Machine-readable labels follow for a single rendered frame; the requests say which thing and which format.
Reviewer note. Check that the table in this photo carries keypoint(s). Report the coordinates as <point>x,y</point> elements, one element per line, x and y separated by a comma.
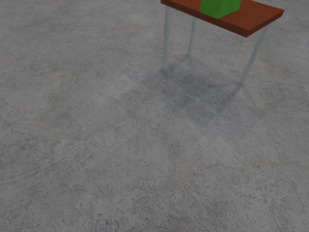
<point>248,19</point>

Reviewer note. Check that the carton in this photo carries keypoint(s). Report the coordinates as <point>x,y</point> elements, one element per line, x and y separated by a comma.
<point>218,8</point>

